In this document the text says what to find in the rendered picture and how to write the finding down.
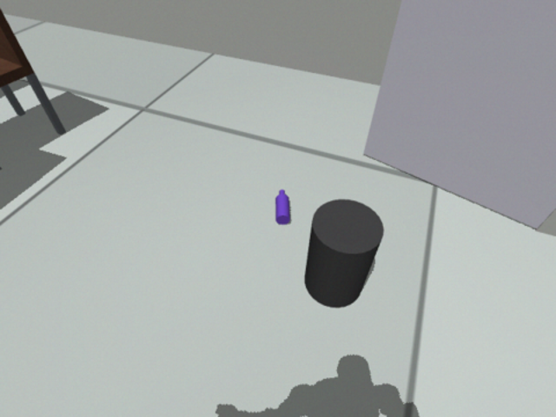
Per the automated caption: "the chair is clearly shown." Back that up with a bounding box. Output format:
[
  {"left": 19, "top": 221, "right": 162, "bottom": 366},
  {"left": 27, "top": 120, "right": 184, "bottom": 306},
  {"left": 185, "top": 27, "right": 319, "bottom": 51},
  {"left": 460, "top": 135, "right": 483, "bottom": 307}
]
[{"left": 0, "top": 9, "right": 66, "bottom": 170}]

